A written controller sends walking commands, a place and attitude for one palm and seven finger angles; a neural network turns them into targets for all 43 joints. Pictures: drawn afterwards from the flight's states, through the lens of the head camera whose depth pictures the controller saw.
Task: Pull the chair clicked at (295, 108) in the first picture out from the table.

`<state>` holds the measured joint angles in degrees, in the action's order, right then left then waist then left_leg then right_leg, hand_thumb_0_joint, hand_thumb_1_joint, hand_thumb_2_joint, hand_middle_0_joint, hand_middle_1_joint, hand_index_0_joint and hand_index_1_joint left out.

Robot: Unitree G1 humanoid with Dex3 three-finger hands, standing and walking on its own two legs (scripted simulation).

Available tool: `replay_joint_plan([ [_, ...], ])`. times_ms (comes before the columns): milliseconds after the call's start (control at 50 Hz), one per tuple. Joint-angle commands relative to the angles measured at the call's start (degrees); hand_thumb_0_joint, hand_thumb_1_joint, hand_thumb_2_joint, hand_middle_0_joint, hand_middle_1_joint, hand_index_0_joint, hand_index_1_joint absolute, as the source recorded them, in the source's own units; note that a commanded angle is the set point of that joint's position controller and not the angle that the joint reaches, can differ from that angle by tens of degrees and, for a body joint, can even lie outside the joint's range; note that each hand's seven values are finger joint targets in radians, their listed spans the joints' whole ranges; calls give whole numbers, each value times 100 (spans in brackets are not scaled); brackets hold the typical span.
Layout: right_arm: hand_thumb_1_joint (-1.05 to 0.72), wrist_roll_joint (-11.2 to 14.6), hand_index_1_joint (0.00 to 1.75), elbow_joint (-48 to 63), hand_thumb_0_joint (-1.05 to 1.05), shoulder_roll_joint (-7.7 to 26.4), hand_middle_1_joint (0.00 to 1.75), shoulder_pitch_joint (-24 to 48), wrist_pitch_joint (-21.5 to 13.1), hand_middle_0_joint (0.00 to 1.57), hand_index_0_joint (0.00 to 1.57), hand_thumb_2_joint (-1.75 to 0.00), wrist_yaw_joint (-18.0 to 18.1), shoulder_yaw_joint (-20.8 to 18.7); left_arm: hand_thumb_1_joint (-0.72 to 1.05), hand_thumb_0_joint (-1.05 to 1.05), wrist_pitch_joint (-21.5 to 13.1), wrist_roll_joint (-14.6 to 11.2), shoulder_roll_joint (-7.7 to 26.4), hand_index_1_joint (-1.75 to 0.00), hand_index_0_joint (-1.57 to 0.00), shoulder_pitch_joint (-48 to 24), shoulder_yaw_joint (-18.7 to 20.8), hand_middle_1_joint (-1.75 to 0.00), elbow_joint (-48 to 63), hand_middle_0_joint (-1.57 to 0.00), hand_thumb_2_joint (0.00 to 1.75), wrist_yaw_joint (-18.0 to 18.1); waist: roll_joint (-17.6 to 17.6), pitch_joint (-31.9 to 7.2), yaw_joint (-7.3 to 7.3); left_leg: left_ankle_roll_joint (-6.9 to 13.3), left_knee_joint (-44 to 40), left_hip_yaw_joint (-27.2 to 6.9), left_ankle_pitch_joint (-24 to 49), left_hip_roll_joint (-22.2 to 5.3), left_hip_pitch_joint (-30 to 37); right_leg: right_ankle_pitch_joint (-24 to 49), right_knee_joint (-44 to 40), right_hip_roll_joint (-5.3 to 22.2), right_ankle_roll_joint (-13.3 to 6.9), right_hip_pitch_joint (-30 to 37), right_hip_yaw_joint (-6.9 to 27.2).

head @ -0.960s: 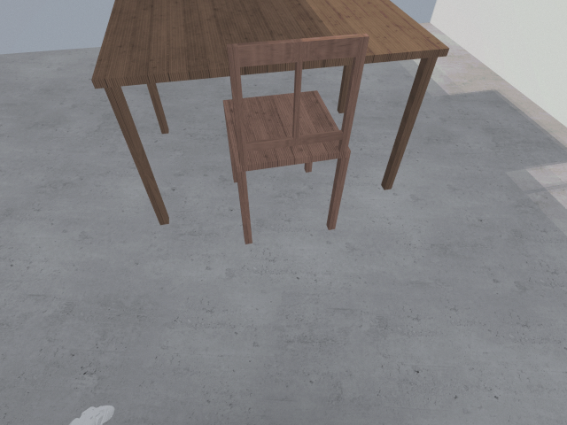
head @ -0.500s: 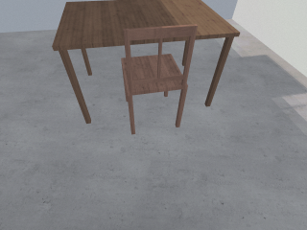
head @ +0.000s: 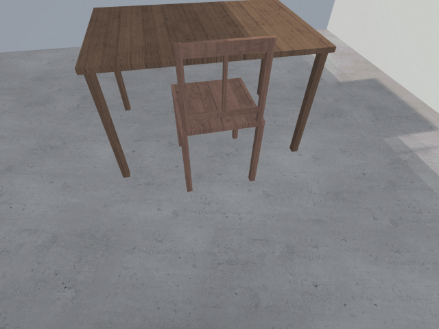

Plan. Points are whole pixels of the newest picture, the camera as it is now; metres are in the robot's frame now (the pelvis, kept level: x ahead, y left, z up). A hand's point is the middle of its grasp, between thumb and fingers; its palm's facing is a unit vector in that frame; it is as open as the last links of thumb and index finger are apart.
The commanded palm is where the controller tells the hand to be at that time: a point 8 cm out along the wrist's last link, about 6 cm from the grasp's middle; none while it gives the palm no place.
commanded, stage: stand and wait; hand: left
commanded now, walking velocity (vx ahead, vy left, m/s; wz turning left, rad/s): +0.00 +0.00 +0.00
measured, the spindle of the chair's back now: (224, 85) +1.05 +0.04 -0.11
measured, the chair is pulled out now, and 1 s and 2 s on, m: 0.00 0.00 0.00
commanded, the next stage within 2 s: look at it before walking up in 0.16 s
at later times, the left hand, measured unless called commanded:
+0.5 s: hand out of the picture +0.08 +0.25 -0.16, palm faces -0.03 -0.94 -0.34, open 7.4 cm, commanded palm none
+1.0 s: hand out of the picture +0.10 +0.25 -0.15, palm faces -0.03 -0.94 -0.35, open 7.4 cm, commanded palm none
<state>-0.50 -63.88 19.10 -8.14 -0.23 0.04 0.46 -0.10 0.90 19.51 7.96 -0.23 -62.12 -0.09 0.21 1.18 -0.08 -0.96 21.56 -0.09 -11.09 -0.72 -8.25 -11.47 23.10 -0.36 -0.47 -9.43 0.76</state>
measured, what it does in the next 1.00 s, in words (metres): stands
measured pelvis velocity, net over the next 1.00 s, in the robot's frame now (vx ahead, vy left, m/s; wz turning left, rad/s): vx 0.02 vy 0.00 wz -0.03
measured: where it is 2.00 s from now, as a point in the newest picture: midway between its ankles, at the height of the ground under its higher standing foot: outside the picture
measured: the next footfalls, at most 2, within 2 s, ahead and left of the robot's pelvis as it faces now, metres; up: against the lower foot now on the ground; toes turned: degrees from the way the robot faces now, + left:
left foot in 1.98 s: +0.26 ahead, +0.05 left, +0.00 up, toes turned -30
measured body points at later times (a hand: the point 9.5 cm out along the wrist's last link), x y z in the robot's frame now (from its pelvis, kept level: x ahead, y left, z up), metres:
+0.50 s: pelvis +0.01 +0.00 +0.00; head +0.01 +0.00 +0.45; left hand +0.08 +0.30 -0.13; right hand +0.08 -0.29 -0.13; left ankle +0.01 +0.13 -0.74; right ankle +0.01 -0.11 -0.74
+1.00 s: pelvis +0.02 +0.00 +0.00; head +0.02 +0.00 +0.45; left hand +0.10 +0.30 -0.13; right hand +0.10 -0.30 -0.13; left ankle +0.01 +0.13 -0.74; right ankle +0.01 -0.11 -0.74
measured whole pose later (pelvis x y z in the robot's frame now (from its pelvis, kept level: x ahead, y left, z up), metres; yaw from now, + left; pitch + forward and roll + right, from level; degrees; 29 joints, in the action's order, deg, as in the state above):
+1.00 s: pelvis +0.02 +0.00 +0.00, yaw -2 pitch -2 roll +0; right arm -0.4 -63.0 19.1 -5.8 -0.5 0.7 0.2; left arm 0.0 0.9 19.6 7.9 0.3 -61.7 0.3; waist 0.3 1.5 0.8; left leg -1.2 20.8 1.4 -12.1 -1.3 -7.1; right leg -11.9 22.5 -1.0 -0.5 -9.0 2.2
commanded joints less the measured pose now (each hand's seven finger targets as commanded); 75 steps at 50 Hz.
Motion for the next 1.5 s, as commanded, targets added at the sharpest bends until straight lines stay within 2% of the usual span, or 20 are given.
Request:
replay_joint_plan([
  [0,-90,-19,30,374,0,1179,30,315,-160,20,20,-90,62,-246,90,0,-123,-19,1205,-30,-20,-264,236,-30,395,-20,90,55,27,-45,5,265,-419,-579,-92,-522,-106,-440,-646,665,-146,-256,757],
  [200,-90,-6,30,335,0,1183,30,295,-191,20,20,-90,68,-245,90,0,-151,-26,1187,-30,-20,-215,226,-30,354,-20,90,61,-72,-268,9,260,-392,-568,294,-590,21,126,-532,672,-139,-97,686],
  [900,-90,-5,30,384,0,1261,30,446,-198,20,20,-90,110,-252,90,0,-164,-24,1261,-30,-20,-280,264,-30,389,-20,90,68,-56,-382,-4,218,-319,-384,1073,-667,423,1373,-420,668,-160,104,711],
  [960,-90,-19,30,393,0,639,30,67,-91,20,20,-90,147,-186,90,0,13,-28,705,-30,-20,29,211,-30,406,-20,90,93,-76,-355,-30,119,15,-86,1130,-705,409,1731,-74,633,-104,-133,784],
  [1020,-90,-19,30,590,0,598,30,-92,19,20,20,-90,183,-269,90,0,140,-6,626,-30,-20,196,251,-30,574,-20,90,84,-26,-245,-40,132,195,28,816,-801,376,1554,258,501,-91,-569,868],
  [1120,-90,-37,30,980,0,727,30,-40,84,20,20,-90,187,-445,90,0,238,18,497,-30,-20,332,343,-30,919,-20,90,10,-526,-79,1,396,90,-187,174,-1278,26,757,1232,102,-22,-1129,689],
  [1140,-90,-38,30,1052,0,775,30,21,74,20,20,-90,183,-483,90,0,256,16,417,-30,-20,398,354,-30,968,-20,90,-8,-799,-74,40,562,-46,-330,294,-1550,-87,204,1750,-2,32,-1198,475],
  [1160,-90,-37,30,1099,0,788,30,82,52,20,20,-90,172,-513,90,0,281,22,319,-30,-20,464,375,-30,1010,-20,90,-25,-1058,-59,83,793,-200,-443,588,-1864,-242,-882,2397,-56,109,-1210,192],
  [1180,-90,-49,30,1175,0,768,30,141,36,20,20,-90,162,-530,90,0,297,25,246,-30,-20,510,399,-30,1070,-20,90,-36,-1204,-47,114,974,-252,-441,889,-2046,-328,-1526,2799,29,155,-1210,41],
  [1220,-90,-62,30,1332,0,729,30,346,35,20,20,-90,161,-559,90,0,291,19,205,-30,-20,764,448,-30,1113,-20,90,-61,-1043,-133,265,931,170,-131,1143,-2073,-556,-1585,2587,252,120,-877,63],
  [1240,-90,-72,30,1370,0,701,30,449,53,20,20,-90,162,-581,90,0,264,25,147,-30,-20,1029,475,-30,1075,-20,90,-75,-913,-155,421,718,675,152,1014,-1913,-736,-1141,2004,274,107,-507,-3],
  [1260,-90,-53,30,1403,0,600,30,479,97,20,20,-90,148,-576,90,0,200,50,256,-30,-20,1397,528,-30,1000,-20,90,-68,-258,-168,606,326,1755,571,497,-1462,-1051,-110,890,328,82,-51,160],
  [1280,-90,-19,30,1510,0,97,30,201,161,20,20,-90,120,-497,90,0,89,139,898,-30,-20,1472,636,-30,1026,-20,90,18,1869,-97,528,-183,3388,947,-1739,-448,-2169,1052,-424,1521,-203,151,2364],
  [1300,-90,-25,30,1643,0,28,30,248,189,20,20,-90,124,-459,90,0,94,50,1058,-30,-20,1537,635,-30,1088,-20,90,85,1938,-142,489,-209,4230,191,-2393,-126,-2452,1502,-896,2058,-593,-109,3473],
  [1320,-90,-27,30,1612,0,122,30,168,222,20,20,-90,112,-491,90,0,103,20,941,-30,-20,1405,642,-30,1123,-20,90,124,1490,-123,364,-154,4467,-151,-2064,-304,-2485,577,-1029,1953,-665,-49,3047],
  [1340,-90,-38,30,1541,0,163,30,274,200,20,20,-90,94,-501,90,0,85,10,702,-30,-20,1210,651,-30,1172,-20,90,123,1316,-8,350,-128,4576,-227,-1617,-375,-2673,-458,-1149,1625,-523,-123,3095],
  [1360,-90,-46,30,1474,0,210,30,270,152,20,20,-90,70,-520,90,0,49,-13,535,-30,-20,1028,606,-30,1203,-20,90,101,886,77,240,-157,4615,-251,-1105,-434,-2733,-770,-1095,1387,-464,-62,2892],
  [1380,-90,-67,30,1414,0,216,30,180,115,20,20,-90,45,-534,90,0,-7,-34,410,-30,-20,973,575,-30,1217,-20,90,80,580,-21,190,-178,4556,-208,-760,-484,-2681,-719,-1036,1256,-466,53,2594],
  [1420,-90,-89,30,1331,0,129,30,95,72,20,20,-90,1,-538,90,0,-110,-45,321,-30,-20,1214,572,-30,1122,-20,90,58,277,-290,216,-210,4430,-150,-442,-447,-2661,-694,-1002,1065,-509,395,2378],
  [1480,-90,-120,30,1369,0,26,30,128,44,20,20,-90,-10,-541,90,0,-191,-21,233,-30,-20,1545,582,-30,1011,-20,90,31,343,-238,255,-271,4383,-165,-304,-441,-2970,-922,-1103,1028,-647,563,2448],
])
